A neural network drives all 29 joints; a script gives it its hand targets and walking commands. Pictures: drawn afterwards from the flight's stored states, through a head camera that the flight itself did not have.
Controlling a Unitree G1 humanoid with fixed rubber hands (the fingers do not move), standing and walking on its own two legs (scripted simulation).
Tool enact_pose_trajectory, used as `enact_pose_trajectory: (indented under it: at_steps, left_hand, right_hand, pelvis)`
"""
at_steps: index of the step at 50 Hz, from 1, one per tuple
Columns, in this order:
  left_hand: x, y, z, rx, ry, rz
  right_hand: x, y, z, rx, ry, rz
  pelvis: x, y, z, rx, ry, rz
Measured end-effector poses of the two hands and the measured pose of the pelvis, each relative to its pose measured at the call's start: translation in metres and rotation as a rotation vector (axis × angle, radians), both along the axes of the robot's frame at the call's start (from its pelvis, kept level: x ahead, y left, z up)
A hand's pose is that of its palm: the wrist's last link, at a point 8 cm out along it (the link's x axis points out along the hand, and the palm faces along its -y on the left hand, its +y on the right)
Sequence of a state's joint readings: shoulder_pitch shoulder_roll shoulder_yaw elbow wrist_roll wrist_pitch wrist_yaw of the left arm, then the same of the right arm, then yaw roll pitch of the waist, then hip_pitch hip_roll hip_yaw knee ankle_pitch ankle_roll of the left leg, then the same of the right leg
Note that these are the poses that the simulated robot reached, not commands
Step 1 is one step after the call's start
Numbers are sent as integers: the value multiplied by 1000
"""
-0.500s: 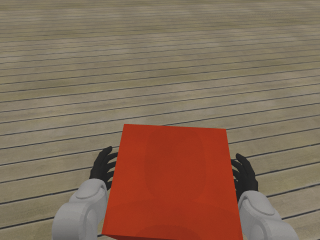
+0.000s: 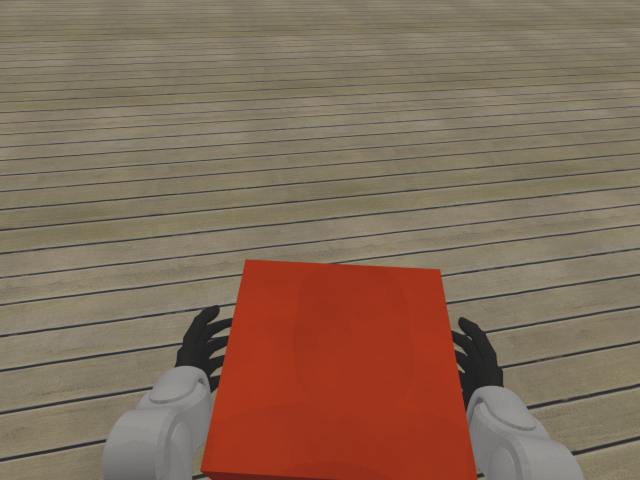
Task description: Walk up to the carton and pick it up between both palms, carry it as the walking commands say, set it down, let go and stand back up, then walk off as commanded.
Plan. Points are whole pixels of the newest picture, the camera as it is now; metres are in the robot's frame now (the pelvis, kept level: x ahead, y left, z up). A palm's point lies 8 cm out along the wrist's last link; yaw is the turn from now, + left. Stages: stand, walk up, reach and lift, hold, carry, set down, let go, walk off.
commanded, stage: carry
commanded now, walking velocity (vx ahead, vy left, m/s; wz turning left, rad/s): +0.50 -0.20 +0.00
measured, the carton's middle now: (334, 396) +0.24 -0.01 +0.03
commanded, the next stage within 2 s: none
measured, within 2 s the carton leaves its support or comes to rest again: neither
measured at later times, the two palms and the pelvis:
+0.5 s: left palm (286, 209) +0.52 +0.07 +0.07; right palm (463, 190) +0.57 -0.23 +0.08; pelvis +0.31 -0.12 -0.01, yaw +5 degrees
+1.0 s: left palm (359, 118) +0.83 -0.07 +0.07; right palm (489, 113) +0.87 -0.37 +0.07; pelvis +0.62 -0.25 +0.00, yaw +6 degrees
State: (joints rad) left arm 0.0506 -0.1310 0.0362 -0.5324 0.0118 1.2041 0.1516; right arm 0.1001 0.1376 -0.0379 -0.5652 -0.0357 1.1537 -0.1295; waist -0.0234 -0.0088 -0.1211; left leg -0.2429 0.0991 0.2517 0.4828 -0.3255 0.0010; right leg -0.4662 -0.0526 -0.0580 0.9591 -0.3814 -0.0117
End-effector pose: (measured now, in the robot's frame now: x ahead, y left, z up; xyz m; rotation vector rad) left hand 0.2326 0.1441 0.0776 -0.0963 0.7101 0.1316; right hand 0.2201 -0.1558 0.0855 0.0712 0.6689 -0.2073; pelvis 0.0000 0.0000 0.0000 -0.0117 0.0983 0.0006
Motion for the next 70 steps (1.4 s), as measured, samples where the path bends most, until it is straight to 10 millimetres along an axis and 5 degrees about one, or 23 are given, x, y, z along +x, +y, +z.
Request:
enact_pose_trajectory:
  at_steps: [5,10,19,25,36,42,52,58,65,70]
  left_hand:
    - [75,-47,2,-22,-24,-75]
    - [143,-79,-10,5,-43,-30]
    - [209,-72,-9,26,59,193]
    - [283,-77,-6,-2,-36,218]
    - [457,-167,4,-17,-19,-40]
    - [539,-214,-5,-1,-57,-34]
    - [612,-211,-5,31,41,194]
    - [685,-216,-6,-7,-32,227]
    - [798,-266,-1,-9,-7,48]
    - [859,-303,-3,-8,-15,5]
  right_hand:
    - [57,-45,9,-11,-23,-70]
    - [142,-78,-5,4,-40,-18]
    - [273,-67,-14,29,61,200]
    - [351,-72,-3,12,-33,217]
    - [447,-166,10,-13,-16,-39]
    - [535,-213,0,-1,-54,-29]
    - [676,-207,-10,29,43,198]
    - [754,-211,-2,-4,-30,222]
    - [812,-266,1,-20,-3,51]
    - [860,-303,-2,-23,-9,7]
  pelvis:
    - [66,-32,-1,-25,-4,-9]
    - [138,-75,-19,-33,-12,45]
    - [234,-113,2,8,32,104]
    - [313,-123,-9,19,16,81]
    - [452,-160,2,-14,2,10]
    - [537,-209,-17,-36,-21,48]
    - [641,-252,1,2,20,110]
    - [720,-262,-10,19,2,90]
    - [801,-278,-2,7,-5,57]
    - [851,-306,-7,7,-14,104]
